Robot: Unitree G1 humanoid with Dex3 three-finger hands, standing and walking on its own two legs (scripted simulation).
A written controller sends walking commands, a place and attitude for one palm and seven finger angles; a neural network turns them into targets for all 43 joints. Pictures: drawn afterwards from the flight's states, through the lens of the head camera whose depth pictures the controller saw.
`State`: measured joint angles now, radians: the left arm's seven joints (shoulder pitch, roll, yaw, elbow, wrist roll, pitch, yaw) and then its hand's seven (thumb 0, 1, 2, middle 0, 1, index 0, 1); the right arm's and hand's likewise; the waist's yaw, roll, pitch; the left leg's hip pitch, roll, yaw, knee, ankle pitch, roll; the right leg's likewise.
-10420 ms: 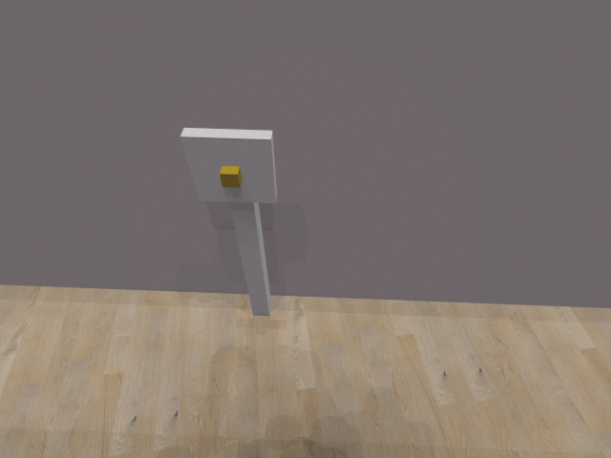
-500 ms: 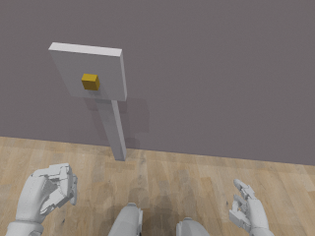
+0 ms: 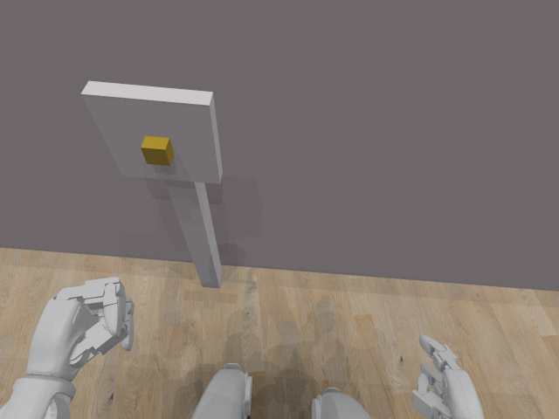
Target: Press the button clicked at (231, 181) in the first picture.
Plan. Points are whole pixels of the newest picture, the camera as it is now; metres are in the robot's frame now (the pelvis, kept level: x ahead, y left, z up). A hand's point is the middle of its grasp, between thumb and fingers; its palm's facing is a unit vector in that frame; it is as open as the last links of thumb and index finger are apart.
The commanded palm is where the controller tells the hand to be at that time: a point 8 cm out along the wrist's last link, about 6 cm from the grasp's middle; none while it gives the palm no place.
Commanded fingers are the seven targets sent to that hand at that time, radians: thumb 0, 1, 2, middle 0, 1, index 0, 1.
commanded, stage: raise the hand and make a fist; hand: left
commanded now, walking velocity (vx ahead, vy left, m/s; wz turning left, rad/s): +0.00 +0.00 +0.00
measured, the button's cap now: (158, 149) +0.50 +0.23 +0.05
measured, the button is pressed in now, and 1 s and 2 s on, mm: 0 0 0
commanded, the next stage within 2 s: aim a knuckle at the button in 0.22 s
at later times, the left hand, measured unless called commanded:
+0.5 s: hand (137, 317) +0.24 +0.19 +0.04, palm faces -0.02 -1.00 -0.06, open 3.1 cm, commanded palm +0.23 +0.25 +0.04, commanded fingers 0.00 0.90 0.90 -1.30 -1.50 -1.30 -1.50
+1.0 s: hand (157, 261) +0.32 +0.19 +0.03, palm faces -0.02 -1.00 -0.05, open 3.1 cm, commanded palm +0.31 +0.25 +0.03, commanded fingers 0.00 0.90 0.90 -1.30 -1.50 -1.30 -1.50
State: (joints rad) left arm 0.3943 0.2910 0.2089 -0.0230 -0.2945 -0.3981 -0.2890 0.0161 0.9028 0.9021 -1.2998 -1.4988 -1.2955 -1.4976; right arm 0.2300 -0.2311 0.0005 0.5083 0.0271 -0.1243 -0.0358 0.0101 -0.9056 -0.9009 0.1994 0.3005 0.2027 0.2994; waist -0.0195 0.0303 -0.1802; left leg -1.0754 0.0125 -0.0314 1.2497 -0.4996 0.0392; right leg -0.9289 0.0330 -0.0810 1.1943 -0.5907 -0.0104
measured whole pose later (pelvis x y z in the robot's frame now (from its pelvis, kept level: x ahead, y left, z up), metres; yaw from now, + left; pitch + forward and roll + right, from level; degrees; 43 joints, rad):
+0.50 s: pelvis +0.00 -0.01 -0.01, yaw +0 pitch +19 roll -4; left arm 0.31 0.29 0.21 0.05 -0.29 -0.42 -0.30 0.02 0.90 0.90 -1.30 -1.50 -1.30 -1.50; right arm 0.21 -0.24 0.01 0.51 0.02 -0.12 -0.05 0.01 -0.91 -0.90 0.20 0.30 0.20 0.30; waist -0.01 0.03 -0.18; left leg -1.10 0.02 -0.05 1.28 -0.51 0.02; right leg -0.96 0.04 -0.10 1.23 -0.61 -0.03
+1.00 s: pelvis +0.01 -0.01 +0.00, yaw -1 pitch +21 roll -3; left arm 0.01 0.31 0.24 0.31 -0.27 -0.41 -0.29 0.02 0.90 0.90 -1.30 -1.50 -1.30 -1.50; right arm 0.24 -0.26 0.01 0.56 0.02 -0.08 -0.03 0.01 -0.91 -0.90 0.20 0.30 0.20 0.30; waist -0.04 0.02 -0.18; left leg -1.12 0.02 -0.02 1.26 -0.51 0.02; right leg -0.99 0.04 -0.07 1.23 -0.61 -0.03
